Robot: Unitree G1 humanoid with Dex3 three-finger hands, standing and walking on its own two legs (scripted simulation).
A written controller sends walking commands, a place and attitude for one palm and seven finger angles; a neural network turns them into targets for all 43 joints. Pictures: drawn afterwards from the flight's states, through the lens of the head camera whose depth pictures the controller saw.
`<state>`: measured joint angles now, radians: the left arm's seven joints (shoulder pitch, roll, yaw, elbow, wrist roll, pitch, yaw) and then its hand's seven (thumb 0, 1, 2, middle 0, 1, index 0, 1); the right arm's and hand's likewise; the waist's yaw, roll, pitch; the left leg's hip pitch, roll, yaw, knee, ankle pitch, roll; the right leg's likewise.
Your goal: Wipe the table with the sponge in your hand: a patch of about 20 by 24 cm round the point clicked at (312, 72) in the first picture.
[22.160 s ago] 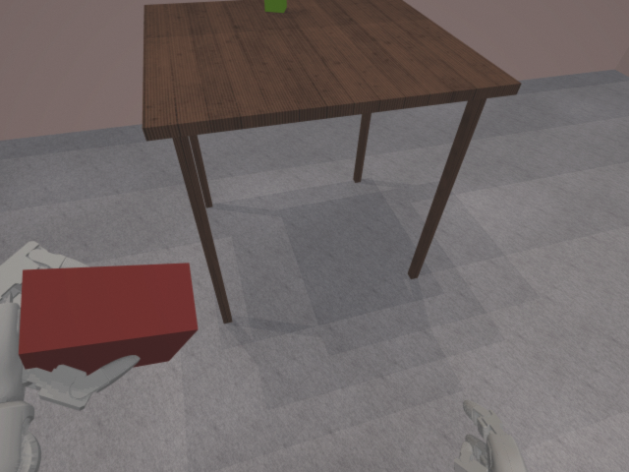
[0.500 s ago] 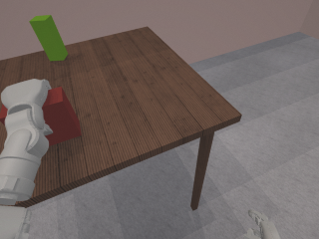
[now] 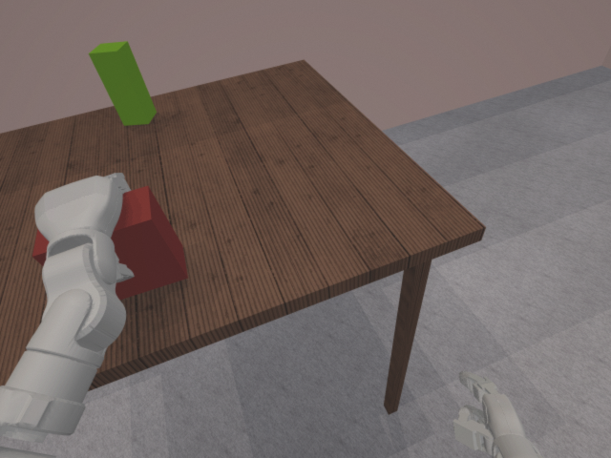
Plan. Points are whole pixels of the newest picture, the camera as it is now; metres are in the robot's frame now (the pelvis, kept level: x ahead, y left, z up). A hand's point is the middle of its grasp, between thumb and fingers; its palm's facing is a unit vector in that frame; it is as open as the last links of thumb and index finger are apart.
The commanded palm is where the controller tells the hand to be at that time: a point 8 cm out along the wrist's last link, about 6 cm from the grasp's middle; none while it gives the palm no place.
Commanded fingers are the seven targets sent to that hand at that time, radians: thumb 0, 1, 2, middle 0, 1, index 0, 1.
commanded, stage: wipe back along the middle lane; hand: left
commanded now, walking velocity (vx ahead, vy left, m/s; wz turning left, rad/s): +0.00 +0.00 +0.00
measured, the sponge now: (127, 259) +0.32 +0.30 +0.11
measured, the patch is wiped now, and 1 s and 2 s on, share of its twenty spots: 0.80 0.80 0.85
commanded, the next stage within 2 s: slide across to the third lane in 0.42 s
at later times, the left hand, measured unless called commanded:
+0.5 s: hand (108, 259) +0.28 +0.27 +0.17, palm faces +0.19 -0.05 -0.98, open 10.5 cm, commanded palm +0.23 +0.26 +0.19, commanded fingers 0.00 0.10 1.30 -1.20 -1.60 -1.20 -1.60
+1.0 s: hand (158, 246) +0.30 +0.21 +0.17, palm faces +0.15 -0.07 -0.99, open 10.5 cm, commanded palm +0.26 +0.20 +0.23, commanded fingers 0.00 0.10 1.30 -1.20 -1.60 -1.20 -1.60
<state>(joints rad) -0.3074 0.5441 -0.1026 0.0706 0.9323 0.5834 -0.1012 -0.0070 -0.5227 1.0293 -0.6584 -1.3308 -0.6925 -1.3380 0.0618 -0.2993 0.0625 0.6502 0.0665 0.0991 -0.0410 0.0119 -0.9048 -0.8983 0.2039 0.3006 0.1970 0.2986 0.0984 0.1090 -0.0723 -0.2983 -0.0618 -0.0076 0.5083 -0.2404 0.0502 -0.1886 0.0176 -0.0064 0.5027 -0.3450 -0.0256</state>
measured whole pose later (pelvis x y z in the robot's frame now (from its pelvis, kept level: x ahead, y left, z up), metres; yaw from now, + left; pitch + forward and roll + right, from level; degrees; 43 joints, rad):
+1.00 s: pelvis -0.02 -0.02 +0.00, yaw +0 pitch -1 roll +1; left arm -0.37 0.43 -0.30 -0.04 0.94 0.73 -0.14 -0.02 -0.52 1.03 -0.66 -1.33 -0.69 -1.33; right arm -0.01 -0.27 0.10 0.67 0.07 0.05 -0.03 0.01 -0.90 -0.90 0.20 0.30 0.20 0.30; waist 0.14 0.12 -0.07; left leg -0.27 -0.05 -0.02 0.50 -0.22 0.03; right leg -0.17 0.03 -0.02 0.53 -0.34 -0.05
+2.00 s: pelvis -0.01 -0.05 +0.00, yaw +1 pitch +2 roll +1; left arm -0.63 0.47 -0.19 0.49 0.96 0.55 -0.14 -0.02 -0.54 1.03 -0.68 -1.32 -0.72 -1.32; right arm 0.11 -0.30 0.05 0.73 0.06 0.08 -0.07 0.01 -0.90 -0.90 0.20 0.30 0.20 0.30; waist 0.05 0.09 -0.08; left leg -0.31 -0.02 -0.04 0.50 -0.22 0.00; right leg -0.22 0.06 -0.03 0.53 -0.34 -0.09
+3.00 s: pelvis +0.00 -0.02 +0.00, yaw -1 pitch +8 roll +0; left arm -0.99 0.57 -0.11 1.04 1.03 0.32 -0.06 0.00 -0.55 1.04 -0.70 -1.31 -0.73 -1.31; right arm 0.26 -0.30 0.02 0.74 0.06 0.09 -0.07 0.01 -0.90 -0.90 0.21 0.30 0.20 0.30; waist -0.04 0.06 -0.10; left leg -0.43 -0.03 -0.01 0.50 -0.21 0.02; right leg -0.32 0.05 -0.01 0.48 -0.30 -0.05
